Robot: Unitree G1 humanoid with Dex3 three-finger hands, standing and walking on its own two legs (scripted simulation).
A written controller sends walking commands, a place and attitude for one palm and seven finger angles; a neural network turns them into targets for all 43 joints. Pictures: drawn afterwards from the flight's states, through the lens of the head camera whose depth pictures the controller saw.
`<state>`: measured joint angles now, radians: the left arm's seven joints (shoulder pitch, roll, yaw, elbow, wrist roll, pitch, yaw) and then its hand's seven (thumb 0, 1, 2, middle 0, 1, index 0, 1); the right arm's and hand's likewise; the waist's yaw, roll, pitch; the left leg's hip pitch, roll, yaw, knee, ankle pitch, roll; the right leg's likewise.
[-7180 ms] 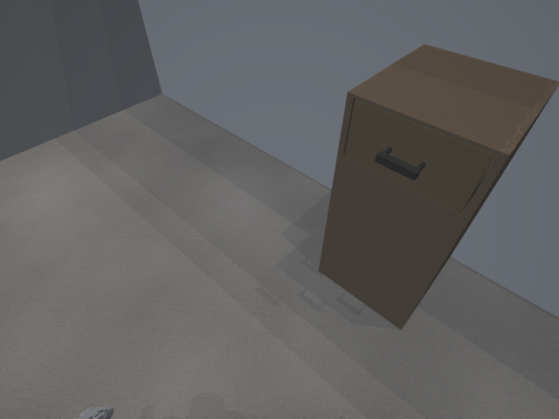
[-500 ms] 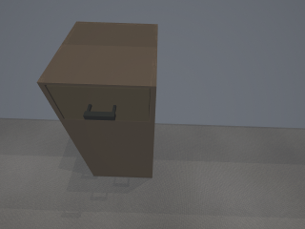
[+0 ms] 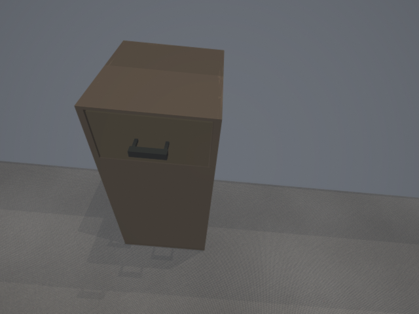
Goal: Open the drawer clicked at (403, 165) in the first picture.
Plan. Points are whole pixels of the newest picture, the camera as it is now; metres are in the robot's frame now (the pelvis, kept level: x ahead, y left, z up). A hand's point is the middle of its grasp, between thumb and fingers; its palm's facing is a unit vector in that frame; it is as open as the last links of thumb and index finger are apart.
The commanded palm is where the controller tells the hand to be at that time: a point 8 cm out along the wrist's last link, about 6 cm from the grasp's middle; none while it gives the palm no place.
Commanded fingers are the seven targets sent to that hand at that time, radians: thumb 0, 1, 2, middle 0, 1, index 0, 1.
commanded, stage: come to a stop and stand still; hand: left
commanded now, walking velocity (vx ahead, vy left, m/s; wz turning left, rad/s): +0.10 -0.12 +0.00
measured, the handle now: (149, 148) +0.55 +0.21 -0.05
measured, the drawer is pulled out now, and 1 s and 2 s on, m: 0.00 0.00 0.00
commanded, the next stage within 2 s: look again from close up in 0.16 s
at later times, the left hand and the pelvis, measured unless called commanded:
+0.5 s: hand out of the picture +0.02 +0.13 -0.18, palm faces +0.03 -0.98 -0.19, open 7.3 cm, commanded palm none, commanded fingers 0.00 0.90 0.90 -0.20 -0.30 -0.20 -0.30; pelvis +0.02 -0.03 -0.01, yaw +0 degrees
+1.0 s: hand out of the picture +0.12 +0.16 -0.10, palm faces -0.06 -0.86 -0.51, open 7.3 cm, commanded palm +0.14 +0.17 -0.05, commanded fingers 0.00 0.71 0.82 -0.21 -0.42 -0.21 -0.42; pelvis +0.02 -0.04 +0.00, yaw -2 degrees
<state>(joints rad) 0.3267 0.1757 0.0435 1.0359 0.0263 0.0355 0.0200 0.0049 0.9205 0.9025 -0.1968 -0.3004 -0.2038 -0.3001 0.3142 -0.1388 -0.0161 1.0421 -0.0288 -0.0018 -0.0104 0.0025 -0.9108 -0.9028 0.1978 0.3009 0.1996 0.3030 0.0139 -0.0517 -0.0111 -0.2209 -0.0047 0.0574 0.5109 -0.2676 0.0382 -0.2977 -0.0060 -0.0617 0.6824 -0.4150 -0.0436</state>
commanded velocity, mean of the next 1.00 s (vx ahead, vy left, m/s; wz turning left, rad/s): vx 0.01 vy -0.02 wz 0.00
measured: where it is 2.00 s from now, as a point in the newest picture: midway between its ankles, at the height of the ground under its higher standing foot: outside the picture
